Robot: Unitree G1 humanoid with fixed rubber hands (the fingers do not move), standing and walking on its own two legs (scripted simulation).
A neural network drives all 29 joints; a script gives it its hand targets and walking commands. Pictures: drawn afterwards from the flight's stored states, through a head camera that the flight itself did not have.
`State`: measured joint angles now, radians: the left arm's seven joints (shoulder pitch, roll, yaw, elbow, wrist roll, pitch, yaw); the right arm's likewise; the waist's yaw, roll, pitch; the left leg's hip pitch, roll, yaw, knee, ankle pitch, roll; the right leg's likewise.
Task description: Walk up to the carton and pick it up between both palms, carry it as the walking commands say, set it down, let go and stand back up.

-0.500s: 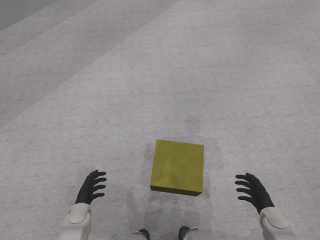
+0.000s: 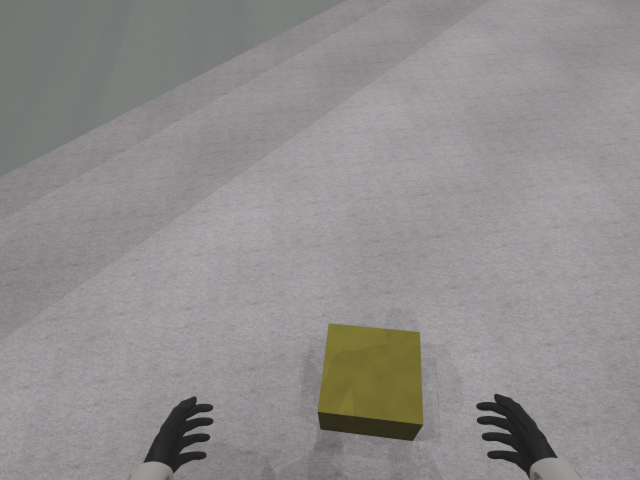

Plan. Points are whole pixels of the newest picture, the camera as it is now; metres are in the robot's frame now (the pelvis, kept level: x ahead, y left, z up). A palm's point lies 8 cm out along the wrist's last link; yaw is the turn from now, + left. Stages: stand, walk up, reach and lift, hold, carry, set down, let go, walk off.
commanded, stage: let go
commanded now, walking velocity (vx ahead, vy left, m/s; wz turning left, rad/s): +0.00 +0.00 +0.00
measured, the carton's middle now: (369, 381) +0.46 -0.09 -0.68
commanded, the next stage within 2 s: stand in 0.06 s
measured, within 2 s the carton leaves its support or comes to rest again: neither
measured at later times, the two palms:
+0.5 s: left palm out of the picture +0.11 +0.26 -0.10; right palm (588, 467) +0.15 -0.30 -0.10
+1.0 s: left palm out of the picture +0.04 +0.26 -0.12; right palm out of the picture +0.05 -0.30 -0.11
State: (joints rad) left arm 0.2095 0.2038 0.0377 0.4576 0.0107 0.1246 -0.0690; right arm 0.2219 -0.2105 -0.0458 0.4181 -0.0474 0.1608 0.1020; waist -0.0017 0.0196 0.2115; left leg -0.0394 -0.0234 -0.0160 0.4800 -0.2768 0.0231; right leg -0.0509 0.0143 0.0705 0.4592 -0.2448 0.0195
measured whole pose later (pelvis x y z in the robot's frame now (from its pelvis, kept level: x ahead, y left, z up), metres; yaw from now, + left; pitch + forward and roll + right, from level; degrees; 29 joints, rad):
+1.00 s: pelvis -0.01 -0.02 +0.00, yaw +1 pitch -4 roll +0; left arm 0.30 0.28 0.05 0.93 0.02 -0.02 0.01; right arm 0.30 -0.29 -0.04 0.91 -0.02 -0.03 -0.01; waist 0.00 0.00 -0.03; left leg -0.17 -0.01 -0.03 0.47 -0.23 0.00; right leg -0.18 0.03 0.05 0.45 -0.21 0.00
